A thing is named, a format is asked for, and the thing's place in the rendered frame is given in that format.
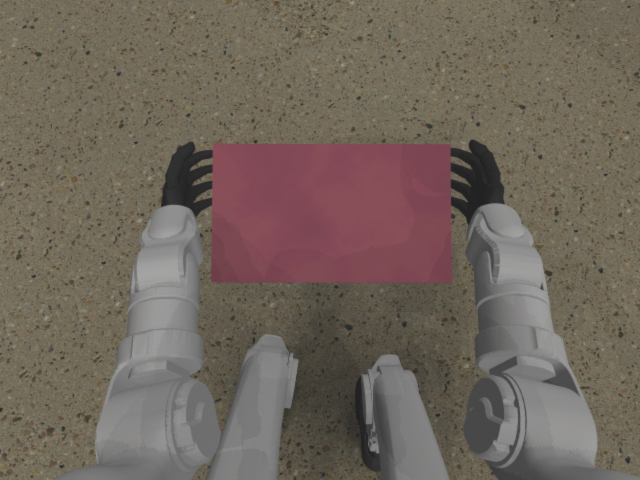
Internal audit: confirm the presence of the right robot upper arm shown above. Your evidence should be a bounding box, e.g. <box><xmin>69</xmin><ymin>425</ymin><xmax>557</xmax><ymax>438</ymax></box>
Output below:
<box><xmin>463</xmin><ymin>372</ymin><xmax>640</xmax><ymax>480</ymax></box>

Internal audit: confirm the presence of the left robot upper arm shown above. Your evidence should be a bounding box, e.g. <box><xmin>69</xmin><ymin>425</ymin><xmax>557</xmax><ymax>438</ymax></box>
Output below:
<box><xmin>53</xmin><ymin>377</ymin><xmax>221</xmax><ymax>480</ymax></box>

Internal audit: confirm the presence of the robot left hand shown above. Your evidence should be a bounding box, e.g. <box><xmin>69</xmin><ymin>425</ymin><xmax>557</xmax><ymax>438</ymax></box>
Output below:
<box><xmin>161</xmin><ymin>141</ymin><xmax>213</xmax><ymax>217</ymax></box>

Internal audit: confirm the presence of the robot right hand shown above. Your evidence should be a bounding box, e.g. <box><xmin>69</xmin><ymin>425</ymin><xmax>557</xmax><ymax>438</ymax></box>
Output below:
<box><xmin>451</xmin><ymin>139</ymin><xmax>505</xmax><ymax>226</ymax></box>

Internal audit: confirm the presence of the robot right forearm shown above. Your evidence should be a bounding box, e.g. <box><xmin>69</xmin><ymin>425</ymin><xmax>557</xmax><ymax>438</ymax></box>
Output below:
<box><xmin>465</xmin><ymin>203</ymin><xmax>597</xmax><ymax>458</ymax></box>

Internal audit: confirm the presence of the robot left thigh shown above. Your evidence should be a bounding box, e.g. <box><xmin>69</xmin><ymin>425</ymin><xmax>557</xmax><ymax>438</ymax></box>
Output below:
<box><xmin>206</xmin><ymin>345</ymin><xmax>299</xmax><ymax>480</ymax></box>

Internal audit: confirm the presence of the robot left shin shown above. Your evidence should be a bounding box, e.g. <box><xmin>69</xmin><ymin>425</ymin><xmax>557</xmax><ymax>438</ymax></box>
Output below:
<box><xmin>239</xmin><ymin>334</ymin><xmax>289</xmax><ymax>378</ymax></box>

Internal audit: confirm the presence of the carton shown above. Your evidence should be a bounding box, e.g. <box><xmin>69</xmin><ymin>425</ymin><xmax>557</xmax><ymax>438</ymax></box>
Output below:
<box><xmin>211</xmin><ymin>144</ymin><xmax>452</xmax><ymax>283</ymax></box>

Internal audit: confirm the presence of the robot left forearm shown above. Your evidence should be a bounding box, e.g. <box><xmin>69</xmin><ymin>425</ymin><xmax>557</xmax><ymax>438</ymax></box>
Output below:
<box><xmin>95</xmin><ymin>205</ymin><xmax>204</xmax><ymax>466</ymax></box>

